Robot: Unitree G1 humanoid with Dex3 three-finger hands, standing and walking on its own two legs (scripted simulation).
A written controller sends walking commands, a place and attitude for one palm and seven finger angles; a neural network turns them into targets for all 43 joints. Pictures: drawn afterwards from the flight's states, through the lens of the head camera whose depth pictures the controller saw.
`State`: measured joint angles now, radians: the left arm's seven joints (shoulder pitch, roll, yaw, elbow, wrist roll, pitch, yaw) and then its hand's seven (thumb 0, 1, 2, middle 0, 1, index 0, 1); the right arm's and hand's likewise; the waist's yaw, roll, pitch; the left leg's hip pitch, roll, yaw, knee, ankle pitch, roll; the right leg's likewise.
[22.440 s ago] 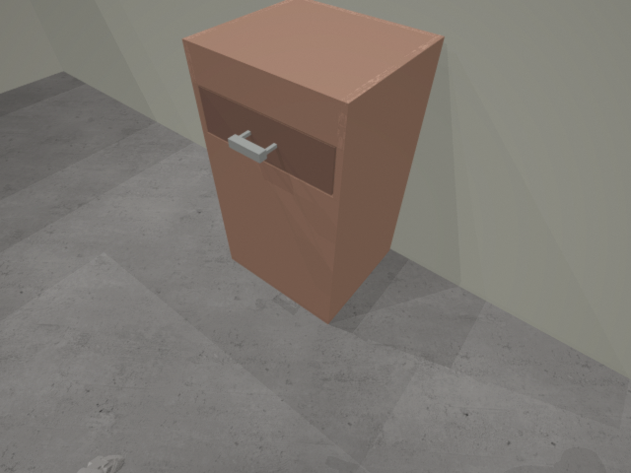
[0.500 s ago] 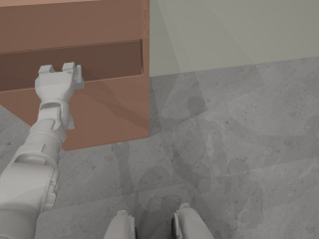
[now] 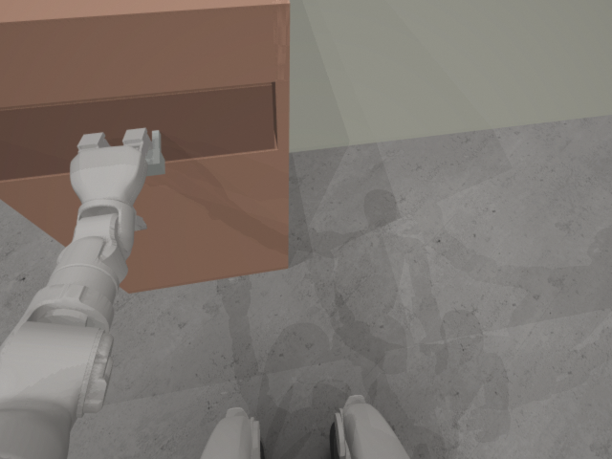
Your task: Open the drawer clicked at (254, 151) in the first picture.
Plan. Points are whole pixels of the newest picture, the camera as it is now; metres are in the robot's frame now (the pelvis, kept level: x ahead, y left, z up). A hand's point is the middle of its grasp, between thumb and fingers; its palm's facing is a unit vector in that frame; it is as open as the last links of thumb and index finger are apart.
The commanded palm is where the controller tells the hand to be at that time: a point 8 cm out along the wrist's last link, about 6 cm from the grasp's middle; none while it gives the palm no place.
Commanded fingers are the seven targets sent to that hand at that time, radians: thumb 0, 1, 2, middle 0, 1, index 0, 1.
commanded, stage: close the thumb around the handle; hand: left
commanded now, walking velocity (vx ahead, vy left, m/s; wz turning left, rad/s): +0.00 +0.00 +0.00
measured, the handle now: (124, 153) +0.54 +0.23 +0.00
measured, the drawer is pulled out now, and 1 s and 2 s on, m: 0.00 0.04 0.16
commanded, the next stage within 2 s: pull the drawer open in 0.40 s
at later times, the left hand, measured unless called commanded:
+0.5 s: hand (128, 194) +0.48 +0.23 -0.02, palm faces -0.04 -0.02 -1.00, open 6.3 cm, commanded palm +0.47 +0.22 +0.03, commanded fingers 0.00 0.90 0.90 -0.40 -1.35 -0.40 -1.35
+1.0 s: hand (127, 222) +0.44 +0.22 -0.02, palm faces -0.03 -0.04 -1.00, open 6.3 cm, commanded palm +0.41 +0.21 +0.03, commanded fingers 0.00 0.90 0.90 -0.40 -1.35 -0.40 -1.35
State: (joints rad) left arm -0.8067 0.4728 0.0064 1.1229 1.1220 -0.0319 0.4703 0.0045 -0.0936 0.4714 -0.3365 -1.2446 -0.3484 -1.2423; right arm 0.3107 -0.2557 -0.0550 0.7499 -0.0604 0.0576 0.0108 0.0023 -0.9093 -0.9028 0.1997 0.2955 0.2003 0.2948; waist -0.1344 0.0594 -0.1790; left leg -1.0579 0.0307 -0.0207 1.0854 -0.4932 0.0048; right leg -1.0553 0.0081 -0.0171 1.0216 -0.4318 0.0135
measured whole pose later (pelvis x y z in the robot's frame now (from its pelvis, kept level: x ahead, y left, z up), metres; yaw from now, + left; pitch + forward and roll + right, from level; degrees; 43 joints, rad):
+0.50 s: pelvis +0.00 +0.00 +0.00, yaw +0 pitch +27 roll -2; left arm -0.80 0.47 0.01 1.12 1.12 -0.03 0.48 0.00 0.65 0.79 -0.33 -1.33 -0.34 -1.30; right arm 0.32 -0.25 -0.05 0.76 -0.06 0.06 0.01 0.00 -0.91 -0.90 0.20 0.30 0.20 0.29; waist -0.14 0.06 -0.18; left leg -1.06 0.03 -0.01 1.09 -0.50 0.01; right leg -1.06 0.01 -0.01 1.03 -0.43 0.02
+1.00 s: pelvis +0.02 +0.01 +0.02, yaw -1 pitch +24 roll -2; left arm -0.54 0.37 -0.02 0.91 1.11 -0.01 0.52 0.01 0.67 0.77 -0.29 -1.35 -0.33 -1.29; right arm 0.29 -0.24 -0.07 0.74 -0.05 0.09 0.02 0.00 -0.91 -0.90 0.20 0.30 0.20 0.29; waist -0.07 0.06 -0.19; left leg -0.92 0.03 0.01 1.01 -0.50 0.01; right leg -0.93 0.01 0.01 0.95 -0.43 0.02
